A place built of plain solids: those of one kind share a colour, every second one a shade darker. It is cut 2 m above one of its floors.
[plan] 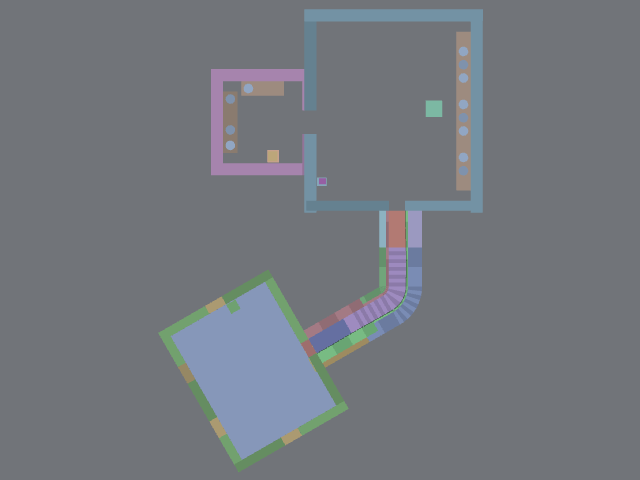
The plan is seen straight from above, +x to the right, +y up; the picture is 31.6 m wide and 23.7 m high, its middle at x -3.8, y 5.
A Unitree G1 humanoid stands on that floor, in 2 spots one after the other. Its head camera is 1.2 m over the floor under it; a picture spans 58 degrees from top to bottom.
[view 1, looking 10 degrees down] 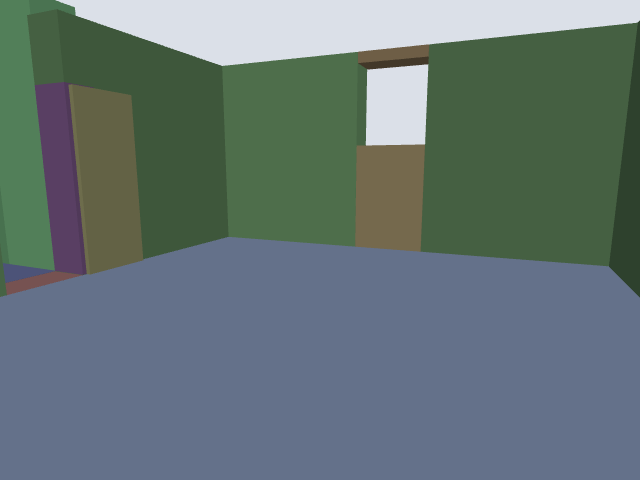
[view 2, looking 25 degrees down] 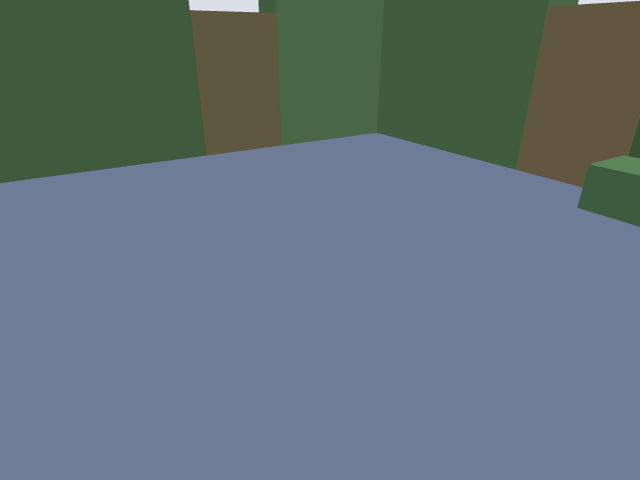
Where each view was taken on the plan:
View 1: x -9.59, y -0.11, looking -37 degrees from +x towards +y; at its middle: wall_yard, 6.57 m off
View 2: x -5.08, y -0.76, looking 178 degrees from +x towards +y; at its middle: floor_yard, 2.84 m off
